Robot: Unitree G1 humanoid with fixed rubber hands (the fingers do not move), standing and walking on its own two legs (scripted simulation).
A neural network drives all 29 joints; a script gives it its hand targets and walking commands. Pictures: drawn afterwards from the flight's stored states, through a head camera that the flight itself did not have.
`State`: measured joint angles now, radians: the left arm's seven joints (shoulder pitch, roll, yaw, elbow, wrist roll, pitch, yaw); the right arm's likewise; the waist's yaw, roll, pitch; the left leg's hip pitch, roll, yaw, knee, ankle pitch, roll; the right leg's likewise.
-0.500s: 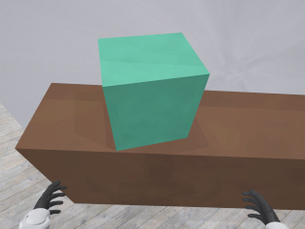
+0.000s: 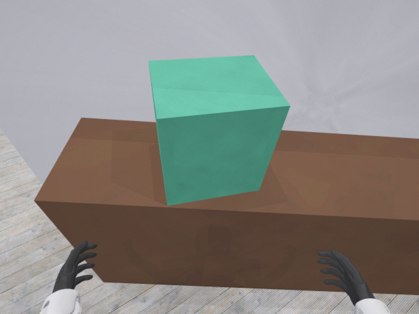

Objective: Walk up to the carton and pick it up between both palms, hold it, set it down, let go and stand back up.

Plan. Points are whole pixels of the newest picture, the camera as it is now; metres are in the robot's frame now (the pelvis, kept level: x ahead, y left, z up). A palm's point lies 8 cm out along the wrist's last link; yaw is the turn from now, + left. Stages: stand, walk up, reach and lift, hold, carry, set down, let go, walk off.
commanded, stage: reach and lift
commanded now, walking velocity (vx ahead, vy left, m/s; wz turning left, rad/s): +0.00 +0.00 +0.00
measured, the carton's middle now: (209, 132) +0.50 +0.01 +0.05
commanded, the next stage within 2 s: none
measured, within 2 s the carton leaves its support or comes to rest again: neither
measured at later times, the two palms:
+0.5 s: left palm (70, 254) +0.22 +0.25 +0.01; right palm (345, 260) +0.22 -0.25 +0.00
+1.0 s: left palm (79, 231) +0.24 +0.23 +0.05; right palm (343, 245) +0.24 -0.24 +0.04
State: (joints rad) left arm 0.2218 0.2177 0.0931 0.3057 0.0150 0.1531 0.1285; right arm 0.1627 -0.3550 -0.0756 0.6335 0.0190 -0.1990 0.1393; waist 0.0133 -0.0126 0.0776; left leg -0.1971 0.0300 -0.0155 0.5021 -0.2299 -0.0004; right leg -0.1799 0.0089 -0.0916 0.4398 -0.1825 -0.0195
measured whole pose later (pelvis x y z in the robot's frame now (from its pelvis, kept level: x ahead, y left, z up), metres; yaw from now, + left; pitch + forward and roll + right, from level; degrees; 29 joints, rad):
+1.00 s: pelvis +0.03 +0.00 +0.01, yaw +0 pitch -1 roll -1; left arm 0.22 0.15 0.07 -0.06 -0.11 0.13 0.21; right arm 0.26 -0.34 -0.07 0.17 0.25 -0.10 0.18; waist 0.03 -0.01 0.04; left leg -0.18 0.03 -0.02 0.41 -0.21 -0.01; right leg -0.15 0.01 -0.09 0.34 -0.16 -0.03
